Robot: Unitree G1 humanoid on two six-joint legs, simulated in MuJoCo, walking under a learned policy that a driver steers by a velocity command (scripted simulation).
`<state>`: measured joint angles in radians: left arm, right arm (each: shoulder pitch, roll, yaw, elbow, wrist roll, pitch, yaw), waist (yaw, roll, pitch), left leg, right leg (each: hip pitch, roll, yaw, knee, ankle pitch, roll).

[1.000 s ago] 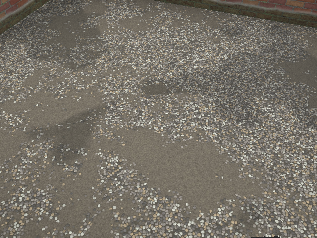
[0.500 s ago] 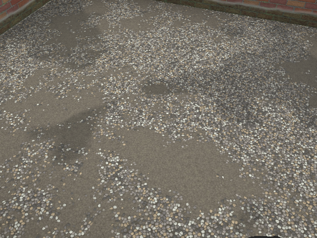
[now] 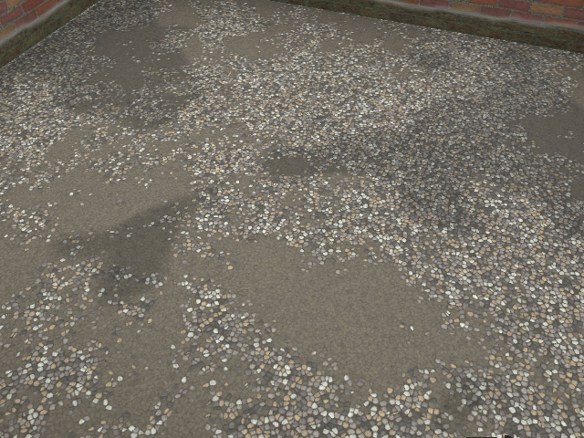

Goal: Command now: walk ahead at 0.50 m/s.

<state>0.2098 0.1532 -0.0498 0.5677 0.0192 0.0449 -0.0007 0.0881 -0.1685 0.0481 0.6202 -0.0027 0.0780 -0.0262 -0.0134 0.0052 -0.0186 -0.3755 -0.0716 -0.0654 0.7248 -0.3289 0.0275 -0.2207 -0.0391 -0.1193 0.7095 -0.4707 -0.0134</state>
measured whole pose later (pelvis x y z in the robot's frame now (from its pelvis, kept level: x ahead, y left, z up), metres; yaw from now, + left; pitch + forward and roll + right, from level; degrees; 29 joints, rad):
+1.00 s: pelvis +0.00 +0.00 +0.00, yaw +0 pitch -1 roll +0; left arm 0.22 0.15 -0.05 0.57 0.02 0.04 0.00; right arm 0.09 -0.17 0.05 0.62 -0.01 0.08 -0.02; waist -0.01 0.00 -0.02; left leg -0.38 -0.07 -0.06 0.72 -0.32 0.03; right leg -0.22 -0.04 -0.12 0.71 -0.47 -0.02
